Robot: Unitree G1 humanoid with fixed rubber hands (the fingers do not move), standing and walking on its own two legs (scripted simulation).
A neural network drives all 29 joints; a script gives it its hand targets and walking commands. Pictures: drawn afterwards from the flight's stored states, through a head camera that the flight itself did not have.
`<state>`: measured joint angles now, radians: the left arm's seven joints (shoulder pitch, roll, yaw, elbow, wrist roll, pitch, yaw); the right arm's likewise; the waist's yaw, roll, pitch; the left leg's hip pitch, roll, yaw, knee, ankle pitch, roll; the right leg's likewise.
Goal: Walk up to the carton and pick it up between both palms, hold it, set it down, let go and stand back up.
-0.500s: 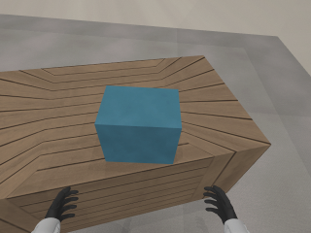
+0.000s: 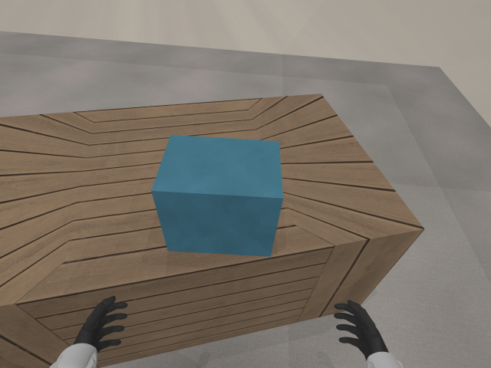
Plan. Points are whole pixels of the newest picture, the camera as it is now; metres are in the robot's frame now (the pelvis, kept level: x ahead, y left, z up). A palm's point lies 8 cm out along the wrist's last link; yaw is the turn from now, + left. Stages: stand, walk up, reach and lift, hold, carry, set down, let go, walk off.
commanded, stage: stand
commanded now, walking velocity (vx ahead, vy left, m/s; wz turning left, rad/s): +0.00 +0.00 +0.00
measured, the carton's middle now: (222, 197) +0.50 +0.04 -0.07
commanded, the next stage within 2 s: none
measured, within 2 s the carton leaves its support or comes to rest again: neither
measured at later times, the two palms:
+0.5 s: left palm (55, 358) +0.16 +0.31 -0.09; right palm out of the picture +0.13 -0.24 -0.08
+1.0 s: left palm out of the picture +0.15 +0.30 -0.10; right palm out of the picture +0.13 -0.26 -0.10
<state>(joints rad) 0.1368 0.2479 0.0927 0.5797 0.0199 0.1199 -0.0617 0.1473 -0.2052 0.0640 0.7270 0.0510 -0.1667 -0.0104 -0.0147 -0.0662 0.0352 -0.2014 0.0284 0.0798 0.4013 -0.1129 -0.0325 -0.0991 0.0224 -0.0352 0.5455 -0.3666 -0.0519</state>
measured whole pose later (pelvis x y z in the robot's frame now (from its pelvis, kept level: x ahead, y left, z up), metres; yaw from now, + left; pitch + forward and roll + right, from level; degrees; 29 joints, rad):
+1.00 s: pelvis +0.02 +0.03 +0.00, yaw +0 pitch -4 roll +1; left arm 0.15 0.31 0.09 0.77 0.02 0.03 -0.01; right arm 0.15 -0.34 0.06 0.84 -0.01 -0.01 0.00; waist -0.01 -0.05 0.10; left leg -0.24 0.03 0.08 0.53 -0.21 0.00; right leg -0.08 0.02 -0.03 0.55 -0.39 -0.05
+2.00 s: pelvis +0.00 +0.03 +0.00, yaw +0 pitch -5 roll +1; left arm 0.15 0.31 0.09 0.90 0.02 0.01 -0.01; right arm 0.15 -0.34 0.06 0.94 -0.01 -0.02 0.00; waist -0.01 -0.05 0.08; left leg -0.24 0.03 0.08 0.48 -0.15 0.00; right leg -0.09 0.02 -0.03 0.53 -0.35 -0.05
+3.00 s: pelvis -0.01 +0.03 +0.00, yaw +0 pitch -4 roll +0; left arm 0.15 0.31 0.09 0.95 0.02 0.00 -0.01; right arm 0.15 -0.35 0.06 0.97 -0.01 -0.02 0.00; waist -0.01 -0.04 0.06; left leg -0.24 0.03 0.08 0.45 -0.13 0.00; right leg -0.10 0.02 -0.03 0.50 -0.33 -0.05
